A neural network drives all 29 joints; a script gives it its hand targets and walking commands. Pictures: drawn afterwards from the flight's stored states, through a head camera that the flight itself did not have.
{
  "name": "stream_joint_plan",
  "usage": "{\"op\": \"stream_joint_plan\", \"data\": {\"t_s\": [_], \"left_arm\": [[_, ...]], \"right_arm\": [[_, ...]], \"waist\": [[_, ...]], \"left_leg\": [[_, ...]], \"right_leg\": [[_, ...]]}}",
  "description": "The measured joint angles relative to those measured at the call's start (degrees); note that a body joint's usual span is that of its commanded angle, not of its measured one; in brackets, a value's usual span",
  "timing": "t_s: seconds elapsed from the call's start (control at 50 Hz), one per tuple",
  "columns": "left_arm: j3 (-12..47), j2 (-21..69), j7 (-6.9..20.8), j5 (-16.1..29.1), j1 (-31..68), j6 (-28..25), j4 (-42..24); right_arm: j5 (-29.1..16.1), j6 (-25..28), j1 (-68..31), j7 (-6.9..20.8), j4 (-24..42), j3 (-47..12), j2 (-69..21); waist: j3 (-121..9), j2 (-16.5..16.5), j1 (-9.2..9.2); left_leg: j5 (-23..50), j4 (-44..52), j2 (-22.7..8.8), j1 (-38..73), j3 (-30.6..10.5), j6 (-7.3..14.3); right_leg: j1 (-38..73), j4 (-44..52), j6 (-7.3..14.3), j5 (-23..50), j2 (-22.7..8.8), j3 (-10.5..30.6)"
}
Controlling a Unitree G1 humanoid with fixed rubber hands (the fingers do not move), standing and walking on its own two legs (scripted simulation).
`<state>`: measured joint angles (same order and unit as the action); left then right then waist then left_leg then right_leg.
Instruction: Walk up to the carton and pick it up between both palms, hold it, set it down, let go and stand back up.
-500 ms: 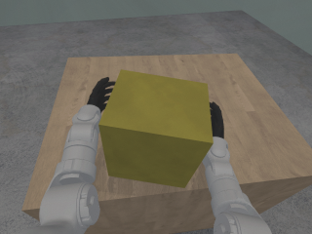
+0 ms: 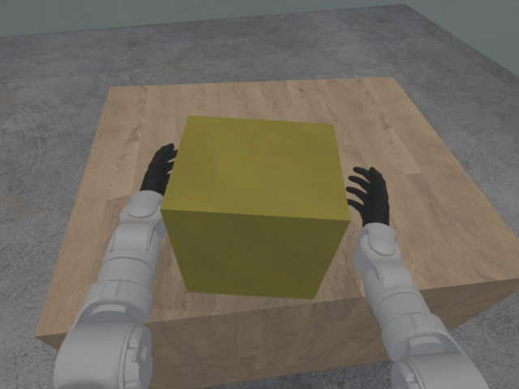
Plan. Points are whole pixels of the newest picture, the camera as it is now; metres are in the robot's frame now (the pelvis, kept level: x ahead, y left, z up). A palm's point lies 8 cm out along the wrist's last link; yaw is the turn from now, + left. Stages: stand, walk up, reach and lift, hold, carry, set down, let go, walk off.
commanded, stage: set down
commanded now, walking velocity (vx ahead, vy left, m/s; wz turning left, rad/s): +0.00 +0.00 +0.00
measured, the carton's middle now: (255, 213) +0.38 -0.02 +0.04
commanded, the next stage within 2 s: none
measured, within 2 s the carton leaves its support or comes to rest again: neither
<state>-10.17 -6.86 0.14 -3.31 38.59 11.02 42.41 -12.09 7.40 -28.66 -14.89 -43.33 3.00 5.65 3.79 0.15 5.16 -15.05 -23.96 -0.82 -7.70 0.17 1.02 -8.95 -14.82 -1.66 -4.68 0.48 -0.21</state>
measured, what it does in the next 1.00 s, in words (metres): stands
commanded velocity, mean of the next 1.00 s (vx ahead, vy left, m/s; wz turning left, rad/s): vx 0.00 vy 0.00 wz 0.00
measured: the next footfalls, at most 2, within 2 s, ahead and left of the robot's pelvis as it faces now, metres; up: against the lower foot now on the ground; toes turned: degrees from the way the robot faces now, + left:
none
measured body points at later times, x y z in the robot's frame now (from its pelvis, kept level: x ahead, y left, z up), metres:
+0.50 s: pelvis -0.03 -0.01 +0.00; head -0.02 +0.00 +0.45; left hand +0.34 +0.18 +0.05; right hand +0.27 -0.22 +0.06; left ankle -0.02 +0.10 -0.75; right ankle +0.04 -0.14 -0.75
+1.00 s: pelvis -0.02 -0.01 +0.00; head -0.02 -0.01 +0.45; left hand +0.27 +0.21 +0.04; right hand +0.21 -0.23 +0.06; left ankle -0.02 +0.10 -0.75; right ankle +0.04 -0.14 -0.75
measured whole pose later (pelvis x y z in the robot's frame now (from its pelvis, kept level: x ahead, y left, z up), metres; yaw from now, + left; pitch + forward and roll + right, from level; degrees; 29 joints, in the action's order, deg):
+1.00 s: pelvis -0.02 -0.01 +0.00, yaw +0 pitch -4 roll -1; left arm -9.4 -13.1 5.9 7.9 -1.9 9.4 7.6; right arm -11.4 -11.7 11.8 -13.3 8.9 0.4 5.7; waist 3.8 0.3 3.7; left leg -13.9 -23.9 -0.8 -6.0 0.2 0.6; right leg -9.1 -18.7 -0.2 -5.7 0.5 -0.3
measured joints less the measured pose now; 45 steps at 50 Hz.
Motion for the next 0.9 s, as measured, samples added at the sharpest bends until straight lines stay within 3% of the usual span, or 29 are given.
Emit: {"op": "stream_joint_plan", "data": {"t_s": [0.18,0.36,0.56,0.68,0.9], "left_arm": [[0.0,-0.2,2.3,0.1,-7.6,-0.1,-1.2],[0.0,-1.8,2.3,4.2,-14.8,-2.0,-8.4],[0.0,-3.6,3.9,5.0,-19.9,-1.9,-12.8],[0.0,-3.6,4.1,6.3,-27.1,-1.8,-19.1],[0.2,-6.2,4.2,11.1,-33.0,-1.9,-24.4]], "right_arm": [[-0.6,-1.0,7.8,-0.1,6.0,-1.9,0.0],[-0.6,-5.2,13.9,0.5,18.4,-1.3,0.0],[-0.3,-10.2,21.5,0.6,27.4,-2.3,0.0],[-0.3,-11.9,29.0,1.0,35.0,-2.2,0.0],[2.0,-18.7,33.8,1.6,46.0,-1.9,0.0]], "waist": [[0.0,0.0,0.00],[0.0,0.0,0.01],[0.0,0.0,-0.03],[0.0,0.0,-0.04],[0.0,0.1,-1.46]], "left_leg": [[0.7,0.0,0.0,0.0,0.0,-0.1],[1.5,0.0,0.0,0.1,0.0,-0.2],[2.2,0.0,0.0,0.1,0.0,-0.3],[2.1,0.0,0.0,0.3,0.0,-0.3],[1.6,0.0,0.0,1.3,0.0,-0.3]], "right_leg": [[0.0,-0.1,0.2,0.7,0.0,0.0],[-0.4,-1.0,0.6,1.0,0.0,0.0],[-0.4,-1.2,0.9,1.6,0.0,0.0],[-0.4,-1.5,1.1,1.4,0.0,0.0],[-0.5,-3.9,1.4,-0.4,0.0,-0.1]]}}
